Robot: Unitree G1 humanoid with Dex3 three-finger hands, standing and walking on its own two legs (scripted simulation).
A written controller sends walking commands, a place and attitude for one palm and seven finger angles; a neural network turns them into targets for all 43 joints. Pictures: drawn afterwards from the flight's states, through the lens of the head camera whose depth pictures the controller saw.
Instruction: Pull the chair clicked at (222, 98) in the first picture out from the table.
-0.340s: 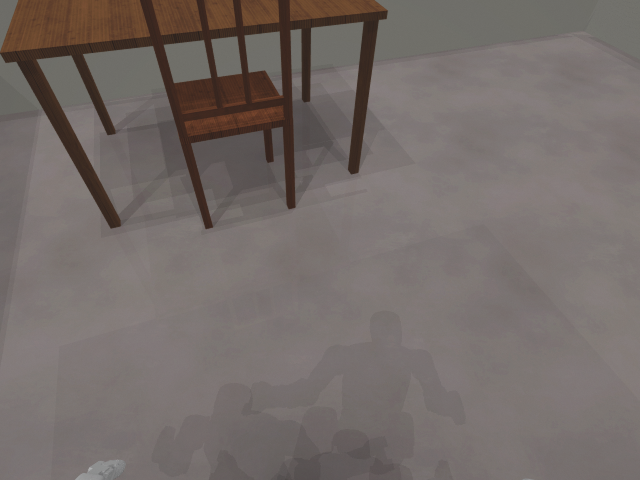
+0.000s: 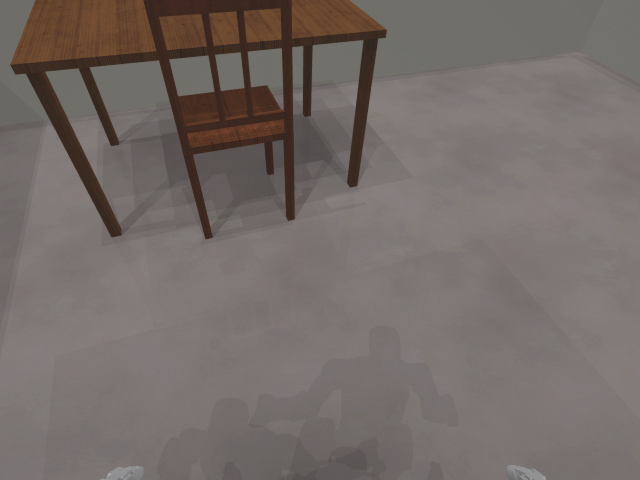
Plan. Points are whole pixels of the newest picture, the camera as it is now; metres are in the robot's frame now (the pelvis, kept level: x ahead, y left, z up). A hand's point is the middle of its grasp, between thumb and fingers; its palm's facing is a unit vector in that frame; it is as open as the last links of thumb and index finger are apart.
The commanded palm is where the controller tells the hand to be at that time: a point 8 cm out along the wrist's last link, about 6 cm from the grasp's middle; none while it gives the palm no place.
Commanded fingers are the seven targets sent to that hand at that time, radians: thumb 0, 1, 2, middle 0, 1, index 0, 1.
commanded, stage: stand and wait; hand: left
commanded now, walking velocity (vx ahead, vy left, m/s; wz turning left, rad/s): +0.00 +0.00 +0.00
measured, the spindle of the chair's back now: (214, 71) +1.22 +0.41 -0.06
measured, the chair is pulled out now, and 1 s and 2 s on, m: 0.00 0.00 0.00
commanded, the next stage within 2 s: look at it before walking up in 0.76 s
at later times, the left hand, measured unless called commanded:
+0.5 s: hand out of the picture +0.05 +0.24 -0.15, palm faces -0.03 -0.94 -0.33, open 7.4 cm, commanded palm none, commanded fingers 0.00 0.90 0.90 -0.20 -0.30 -0.20 -0.30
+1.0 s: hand out of the picture +0.04 +0.23 -0.16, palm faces -0.03 -0.95 -0.32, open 7.4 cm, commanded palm none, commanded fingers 0.00 0.90 0.90 -0.20 -0.30 -0.20 -0.30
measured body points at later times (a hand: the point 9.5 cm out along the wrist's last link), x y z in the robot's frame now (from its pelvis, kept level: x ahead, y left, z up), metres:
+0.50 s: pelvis -0.02 -0.01 +0.01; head -0.02 +0.00 +0.45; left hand +0.05 +0.29 -0.13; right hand +0.05 -0.30 -0.13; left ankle -0.03 +0.11 -0.74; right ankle -0.03 -0.13 -0.74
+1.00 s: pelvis -0.03 -0.01 +0.01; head -0.02 +0.00 +0.46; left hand +0.04 +0.28 -0.13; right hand +0.05 -0.30 -0.13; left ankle -0.03 +0.11 -0.74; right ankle -0.03 -0.13 -0.74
